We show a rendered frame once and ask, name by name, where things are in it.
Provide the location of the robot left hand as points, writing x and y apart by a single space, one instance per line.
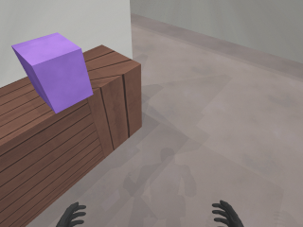
68 215

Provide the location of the robot right hand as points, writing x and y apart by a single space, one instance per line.
231 218

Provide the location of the carton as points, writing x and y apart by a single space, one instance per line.
56 68

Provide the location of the pedestal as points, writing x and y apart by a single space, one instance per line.
43 154

